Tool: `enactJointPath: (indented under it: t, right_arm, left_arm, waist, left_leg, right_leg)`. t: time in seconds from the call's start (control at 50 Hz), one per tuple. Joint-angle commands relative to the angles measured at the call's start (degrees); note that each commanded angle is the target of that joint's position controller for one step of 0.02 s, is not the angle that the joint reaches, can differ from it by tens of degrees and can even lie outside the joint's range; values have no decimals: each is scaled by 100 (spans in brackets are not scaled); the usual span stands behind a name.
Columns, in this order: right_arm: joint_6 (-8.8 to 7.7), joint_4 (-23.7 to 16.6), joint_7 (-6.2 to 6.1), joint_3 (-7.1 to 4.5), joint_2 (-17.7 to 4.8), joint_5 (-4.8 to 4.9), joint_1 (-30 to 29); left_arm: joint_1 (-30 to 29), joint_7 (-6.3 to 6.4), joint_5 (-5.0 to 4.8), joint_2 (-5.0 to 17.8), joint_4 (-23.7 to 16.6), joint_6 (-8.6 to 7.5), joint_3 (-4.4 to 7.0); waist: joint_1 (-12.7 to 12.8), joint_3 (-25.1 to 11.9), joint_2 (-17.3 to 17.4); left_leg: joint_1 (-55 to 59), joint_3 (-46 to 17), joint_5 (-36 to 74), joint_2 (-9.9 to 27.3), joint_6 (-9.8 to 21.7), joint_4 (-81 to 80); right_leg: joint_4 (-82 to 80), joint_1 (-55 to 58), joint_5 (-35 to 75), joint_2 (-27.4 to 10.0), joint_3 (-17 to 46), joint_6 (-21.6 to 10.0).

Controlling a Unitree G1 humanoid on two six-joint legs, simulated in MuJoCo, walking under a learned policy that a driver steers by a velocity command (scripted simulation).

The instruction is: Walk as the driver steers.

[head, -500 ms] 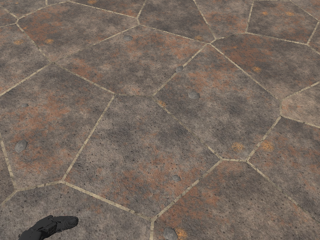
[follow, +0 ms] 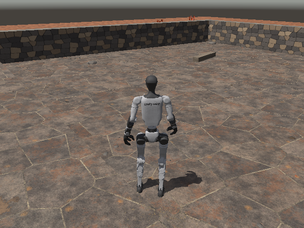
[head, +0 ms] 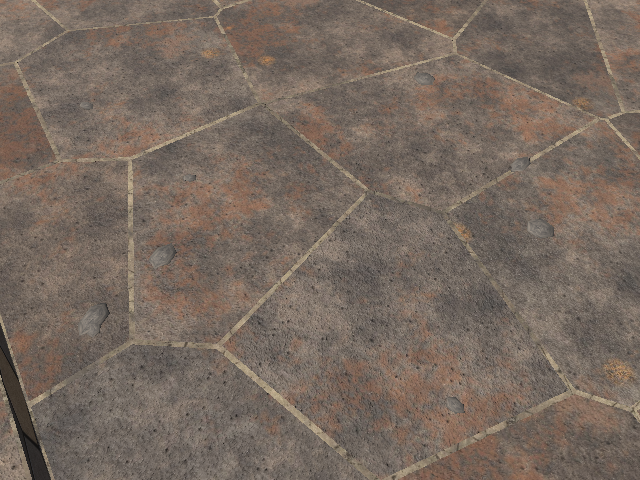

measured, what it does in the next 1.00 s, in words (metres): steps on the spot, turning right: left foot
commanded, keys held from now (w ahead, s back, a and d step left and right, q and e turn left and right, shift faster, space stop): e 0.86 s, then w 0.14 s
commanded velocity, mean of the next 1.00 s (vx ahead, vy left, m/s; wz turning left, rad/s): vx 0.03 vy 0.00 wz -0.46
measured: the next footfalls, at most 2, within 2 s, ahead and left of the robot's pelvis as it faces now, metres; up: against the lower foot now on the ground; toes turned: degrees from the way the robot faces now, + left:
left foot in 0.88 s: +0.17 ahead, +0.06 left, +0.00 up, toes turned -37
right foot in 1.24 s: +0.07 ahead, -0.20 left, +0.00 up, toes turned -33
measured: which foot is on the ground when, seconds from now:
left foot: down 0.00-0.32, up 0.34-0.86, down 0.88-1.00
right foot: down 0.00-0.88, up 0.90-1.00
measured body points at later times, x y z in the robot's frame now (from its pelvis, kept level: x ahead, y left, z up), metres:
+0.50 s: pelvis +0.01 -0.04 +0.00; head +0.04 -0.08 +0.45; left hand +0.21 +0.21 -0.08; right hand +0.10 -0.35 -0.12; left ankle +0.04 +0.13 -0.64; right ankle -0.01 -0.09 -0.74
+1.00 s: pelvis +0.06 -0.02 +0.00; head +0.09 -0.02 +0.45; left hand +0.34 +0.14 -0.10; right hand +0.04 -0.34 -0.09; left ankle +0.13 +0.08 -0.74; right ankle -0.04 -0.10 -0.68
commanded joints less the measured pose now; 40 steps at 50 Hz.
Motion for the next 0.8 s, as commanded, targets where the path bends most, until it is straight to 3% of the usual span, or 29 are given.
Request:
enactJointPath:
  t: [0.02,0.04,0.06,0.1,0.14,0.18,0.24,0.26,0.3,0.32,0.34,0.36,0.38,0.42,0.44,0.52,0.62,0.7,0.8]
  right_arm:
    - [12,-204,-45,-295,-790,47,172]
    - [0,-221,-24,-301,-748,48,68]
    - [-18,-207,-37,-323,-817,35,73]
    - [-76,-137,-68,-373,-906,50,145]
    - [-99,-103,-100,-406,-927,56,242]
    - [-115,-54,-132,-442,-1005,56,322]
    - [-149,-135,-221,-442,-1071,83,10]
    - [-146,-143,-228,-443,-1111,104,-122]
    - [-92,-139,-216,-445,-1147,171,-454]
    - [-60,-35,-197,-434,-1027,182,-224]
    - [-56,-158,-177,-343,-677,43,1]
    - [-101,-445,-199,-286,-663,65,-775]
    - [-124,-389,-223,-340,-808,85,-785]
    - [-99,-142,-309,-393,-882,43,-413]
    - [-88,-92,-337,-404,-910,0,-303]
    - [-131,-12,-214,-329,-730,56,-209]
    - [-184,-30,-120,-285,-692,87,-496]
    - [-235,-63,-55,-304,-772,112,-642]
    - [-374,-105,37,-327,-856,136,-627]
  left_arm:
    - [207,-71,13,516,-364,-55,47]
    - [-205,-35,-1,731,-528,17,108]
    - [-302,15,-15,805,-609,93,150]
    - [-160,80,-12,791,-728,217,195]
    - [-101,135,-43,696,-845,266,228]
    - [-80,161,-57,647,-993,323,277]
    - [-30,134,-82,626,-1161,462,368]
    - [-32,103,-107,611,-1202,500,385]
    - [152,52,-99,532,-1155,536,412]
    - [118,55,-34,660,-1196,535,461]
    - [124,140,-7,1451,-1333,507,653]
    - [441,63,147,1579,-1398,414,626]
    - [417,36,220,1404,-1440,288,554]
    - [-30,136,-18,1301,-1519,210,520]
    - [-223,210,-115,1238,-1559,242,489]
    - [-206,344,-121,1200,-1582,338,454]
    - [-214,420,-148,1313,-1604,411,514]
    - [-331,384,-104,1346,-1705,435,530]
    - [-447,326,-131,1351,-1809,455,528]
  waist:
    - [-176,-614,561]
    - [-320,-329,455]
    - [-346,-207,454]
    - [-288,-155,579]
    - [-300,-295,631]
    - [-285,-511,804]
    - [-233,-618,1045]
    - [-190,-564,939]
    - [24,-487,710]
    - [-42,-330,258]
    - [-308,-212,-1683]
    - [192,-321,-2107]
    - [171,-393,-1378]
    - [-139,-421,-499]
    - [-247,-487,-434]
    - [-274,-670,-566]
    - [-164,-547,-761]
    - [-120,-327,-888]
    - [-118,-397,-989]
  left_leg:
    - [1659,-521,1351,759,719,113]
    - [1415,-355,758,518,552,89]
    - [1239,-278,598,477,479,68]
    - [1028,-242,560,574,507,24]
    - [1062,-368,902,855,648,4]
    - [1178,-703,1356,1362,917,-84]
    - [906,-941,1748,1921,1238,-136]
    - [737,-792,1686,1908,1171,-81]
    - [143,-99,1096,1516,716,304]
    - [-268,383,219,1150,343,846]
    - [-1490,1241,-1331,253,-316,2516]
    - [-2343,338,-3081,-308,-336,3610]
    - [-2657,-114,-3088,-232,-272,4347]
    - [-2824,-256,-2114,-96,-212,4457]
    - [-2653,-311,-1665,-23,-239,4277]
    - [-2250,-246,-836,-226,-358,3809]
    - [-1908,-318,-521,-316,-453,2493]
    - [-1501,-405,-637,-411,-413,1859]
    - [-858,-396,-958,-560,-255,1080]
  right_leg:
    - [-474,-819,-437,-484,819,103]
    - [-295,-978,-265,-409,826,116]
    - [-123,-1045,-147,-381,832,85]
    - [231,-1021,74,-314,844,53]
    - [791,-1105,264,-219,779,61]
    - [1439,-1256,88,-154,662,147]
    - [2431,-1348,-1370,-203,601,173]
    - [2344,-1255,-1449,-253,582,131]
    - [1333,-489,-357,-131,408,-37]
    - [704,-177,565,-158,743,-200]
    - [-61,378,2415,-1332,2825,-792]
    - [-526,620,3247,-2057,4129,-1726]
    - [-409,894,3279,-2100,3894,-1874]
    - [-101,1025,3358,-1707,3130,-1367]
    - [-90,956,3374,-1545,2931,-1165]
    - [-136,1030,3657,-1191,2568,-923]
    - [-181,920,2707,-1022,2803,-796]
    - [-273,487,1593,-959,3275,-921]
    - [45,494,2174,-869,3744,-994]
